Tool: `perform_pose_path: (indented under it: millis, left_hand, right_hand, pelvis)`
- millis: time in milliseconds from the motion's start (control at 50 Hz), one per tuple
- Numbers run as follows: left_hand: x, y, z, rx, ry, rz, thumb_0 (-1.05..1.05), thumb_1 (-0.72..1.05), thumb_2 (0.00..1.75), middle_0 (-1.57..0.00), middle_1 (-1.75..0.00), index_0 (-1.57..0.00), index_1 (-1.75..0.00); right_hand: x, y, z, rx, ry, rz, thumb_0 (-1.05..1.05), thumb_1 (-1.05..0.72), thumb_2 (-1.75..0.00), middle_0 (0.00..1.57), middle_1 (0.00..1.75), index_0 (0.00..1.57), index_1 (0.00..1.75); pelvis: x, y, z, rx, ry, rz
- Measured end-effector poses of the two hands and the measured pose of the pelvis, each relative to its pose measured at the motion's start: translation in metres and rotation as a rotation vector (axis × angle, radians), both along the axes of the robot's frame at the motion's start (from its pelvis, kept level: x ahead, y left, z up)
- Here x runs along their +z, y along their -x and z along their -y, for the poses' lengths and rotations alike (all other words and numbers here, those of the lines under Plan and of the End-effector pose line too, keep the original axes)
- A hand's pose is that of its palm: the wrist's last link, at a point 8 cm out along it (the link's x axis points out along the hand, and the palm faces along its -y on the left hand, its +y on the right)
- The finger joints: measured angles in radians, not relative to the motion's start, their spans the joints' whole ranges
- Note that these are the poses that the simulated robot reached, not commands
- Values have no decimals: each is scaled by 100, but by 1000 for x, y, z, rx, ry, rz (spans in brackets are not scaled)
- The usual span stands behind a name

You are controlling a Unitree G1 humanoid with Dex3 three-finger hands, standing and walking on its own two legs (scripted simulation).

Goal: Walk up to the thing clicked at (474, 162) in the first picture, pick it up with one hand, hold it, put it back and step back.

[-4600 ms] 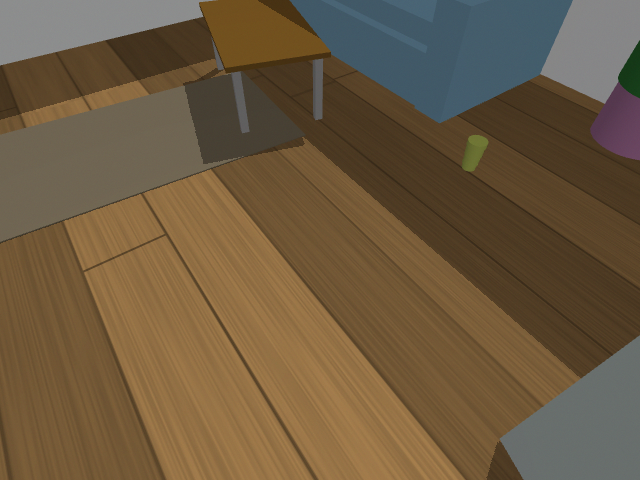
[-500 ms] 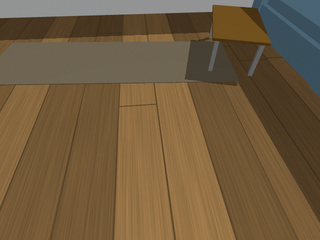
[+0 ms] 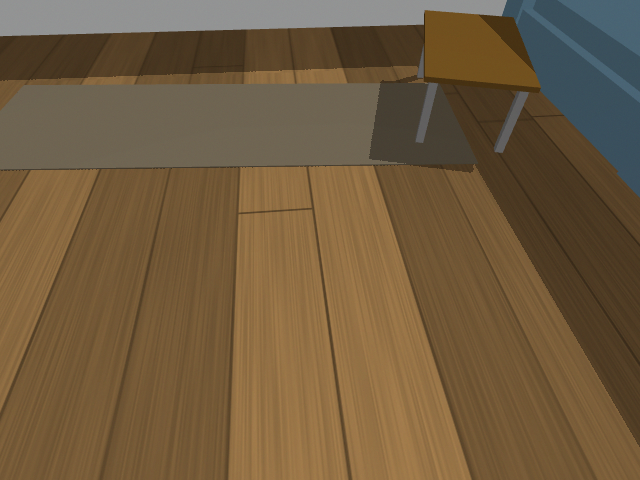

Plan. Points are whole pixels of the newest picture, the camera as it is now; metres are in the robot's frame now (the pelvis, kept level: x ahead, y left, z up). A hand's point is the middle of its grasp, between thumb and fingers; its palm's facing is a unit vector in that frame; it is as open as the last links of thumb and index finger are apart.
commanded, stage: stand
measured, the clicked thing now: out of the picture +1.09 -1.36 -0.70
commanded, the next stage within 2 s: walk up in 0.80 s
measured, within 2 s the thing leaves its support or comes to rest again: neither
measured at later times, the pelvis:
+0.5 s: pelvis +0.00 +0.00 +0.00, yaw +0 degrees
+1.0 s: pelvis +0.03 -0.02 -0.02, yaw +0 degrees
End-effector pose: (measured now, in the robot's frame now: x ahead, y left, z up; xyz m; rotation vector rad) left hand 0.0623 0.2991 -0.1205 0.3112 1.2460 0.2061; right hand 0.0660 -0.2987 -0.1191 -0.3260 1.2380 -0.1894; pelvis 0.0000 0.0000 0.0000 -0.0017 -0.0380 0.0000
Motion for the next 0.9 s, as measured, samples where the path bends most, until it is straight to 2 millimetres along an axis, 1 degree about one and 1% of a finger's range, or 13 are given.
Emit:
perform_pose_path:
  millis: [200,480,660,820,900]
  left_hand:
    - [0,-1,-2,-4,-1,-6,0,91,90,-21,-30,-20,-30]
    - [2,-4,-3,-4,-6,3,0,91,90,-21,-30,-20,-30]
    - [1,-3,-2,-5,-6,-6,0,91,90,-21,-30,-20,-30]
    - [1,-3,-1,-2,1,-11,0,91,90,-21,-30,-20,-30]
    - [2,-8,-7,5,-2,25,1,91,90,-21,-30,-20,-30]
  right_hand:
    - [-1,1,-1,-3,-1,-7,0,-91,-90,20,30,21,30]
    - [-1,-5,-3,2,-3,11,0,-91,-90,20,30,21,30]
    - [-1,-4,-2,1,-4,3,0,-91,-90,20,30,21,30]
    - [-1,-2,0,-4,-5,-6,0,-91,-90,20,30,21,30]
    - [-2,-4,9,-1,-13,13,0,-90,-90,20,30,21,30]
  pelvis:
    - [0,-1,-2,-2,-1,-4]
    - [0,-2,-2,-4,-2,0]
    - [0,-3,-1,-4,-2,-4]
    - [0,-6,-1,-3,-1,-8]
    - [-5,-14,3,-1,-12,-17]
